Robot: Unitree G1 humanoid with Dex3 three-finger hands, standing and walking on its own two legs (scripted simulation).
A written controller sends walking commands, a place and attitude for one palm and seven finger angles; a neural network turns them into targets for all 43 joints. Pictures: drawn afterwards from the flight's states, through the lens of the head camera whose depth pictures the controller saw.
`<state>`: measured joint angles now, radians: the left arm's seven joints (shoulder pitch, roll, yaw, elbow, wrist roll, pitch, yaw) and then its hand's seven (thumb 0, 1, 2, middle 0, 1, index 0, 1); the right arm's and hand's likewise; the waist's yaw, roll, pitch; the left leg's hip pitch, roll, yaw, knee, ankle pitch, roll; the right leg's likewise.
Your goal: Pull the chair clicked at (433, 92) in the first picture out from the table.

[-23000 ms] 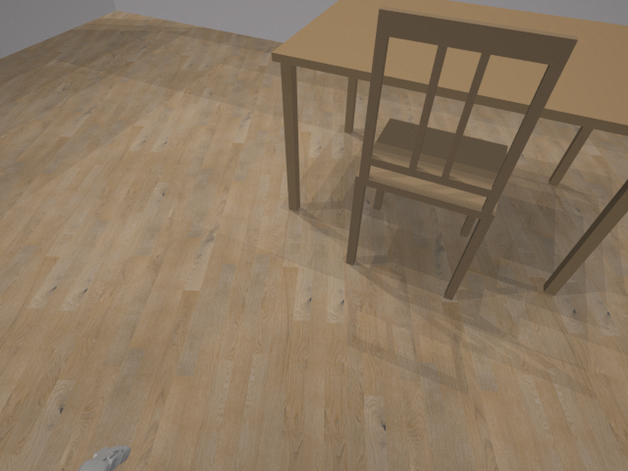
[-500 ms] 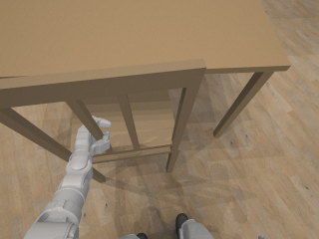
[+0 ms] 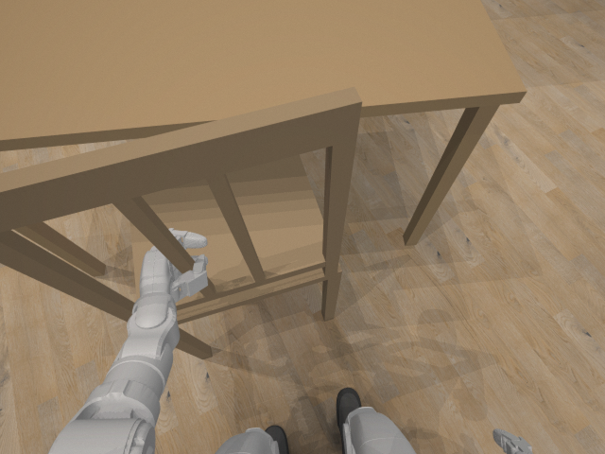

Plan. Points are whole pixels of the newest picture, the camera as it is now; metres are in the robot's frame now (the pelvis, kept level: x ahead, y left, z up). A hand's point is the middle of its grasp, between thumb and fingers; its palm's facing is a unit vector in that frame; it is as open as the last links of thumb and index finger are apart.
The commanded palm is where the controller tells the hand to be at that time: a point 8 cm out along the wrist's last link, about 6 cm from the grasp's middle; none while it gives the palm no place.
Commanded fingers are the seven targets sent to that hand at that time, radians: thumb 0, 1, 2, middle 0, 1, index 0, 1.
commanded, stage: step backward, pulling the chair out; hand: left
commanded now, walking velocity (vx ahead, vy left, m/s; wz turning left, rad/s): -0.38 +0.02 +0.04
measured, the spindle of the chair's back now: (178, 256) +0.38 +0.17 -0.05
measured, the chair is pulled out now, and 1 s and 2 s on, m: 0.09 0.14 0.21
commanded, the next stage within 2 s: none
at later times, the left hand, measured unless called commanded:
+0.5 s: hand (202, 299) +0.32 +0.14 -0.07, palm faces +0.14 -0.97 -0.20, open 5.2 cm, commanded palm +0.31 +0.19 -0.07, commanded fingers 0.00 0.90 0.90 -0.50 -1.45 -0.50 -1.45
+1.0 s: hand (202, 304) +0.32 +0.14 -0.07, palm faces +0.12 -0.97 -0.21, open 5.2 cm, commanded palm +0.29 +0.19 -0.07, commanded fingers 0.00 0.90 0.90 -0.50 -1.45 -0.50 -1.45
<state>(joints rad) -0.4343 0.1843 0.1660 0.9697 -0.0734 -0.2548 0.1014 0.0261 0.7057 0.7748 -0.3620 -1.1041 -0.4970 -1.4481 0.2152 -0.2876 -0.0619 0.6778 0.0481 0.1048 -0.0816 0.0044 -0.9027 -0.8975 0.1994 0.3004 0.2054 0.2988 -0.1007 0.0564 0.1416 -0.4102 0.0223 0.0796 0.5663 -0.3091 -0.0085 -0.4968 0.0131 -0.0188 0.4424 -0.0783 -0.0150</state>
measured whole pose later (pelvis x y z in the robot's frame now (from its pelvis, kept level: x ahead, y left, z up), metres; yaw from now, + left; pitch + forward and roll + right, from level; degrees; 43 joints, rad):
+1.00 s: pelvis -0.04 -0.02 +0.00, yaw +0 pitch +4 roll +0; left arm -0.44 0.18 0.16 1.02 -0.06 -0.25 0.11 0.02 0.68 0.79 -0.34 -1.10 -0.50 -1.45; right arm 0.22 -0.24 -0.04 0.71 0.03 0.03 -0.09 0.01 -0.90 -0.90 0.20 0.30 0.21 0.30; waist -0.08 0.07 0.17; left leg -0.41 0.01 0.01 0.60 -0.34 -0.02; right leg -0.43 0.05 -0.02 0.45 -0.10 -0.04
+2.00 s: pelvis -0.11 +0.00 +0.01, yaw -2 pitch +3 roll -1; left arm -0.41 0.17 0.11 0.93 -0.04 -0.21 0.09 0.01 0.68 0.78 -0.26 -1.10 -0.50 -1.45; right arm 0.20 -0.19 -0.01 0.70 0.00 0.05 -0.06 0.01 -0.90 -0.90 0.20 0.30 0.21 0.30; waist -0.03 0.07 0.21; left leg -0.33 0.02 -0.02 0.49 -0.21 -0.01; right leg -0.23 0.05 -0.02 0.37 -0.19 -0.03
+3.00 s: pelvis -0.29 +0.00 +0.00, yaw +1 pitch +3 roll +2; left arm -0.42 0.18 0.02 0.81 -0.02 -0.14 0.09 -0.01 0.70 0.73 -0.17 -1.13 -0.46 -1.45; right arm 0.17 -0.27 -0.05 0.63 0.00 0.06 -0.09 0.01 -0.91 -0.90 0.19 0.30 0.20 0.30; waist -0.07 0.00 0.23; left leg -0.24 -0.02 -0.01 0.45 -0.26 -0.01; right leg -0.41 -0.03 -0.02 0.51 -0.14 0.00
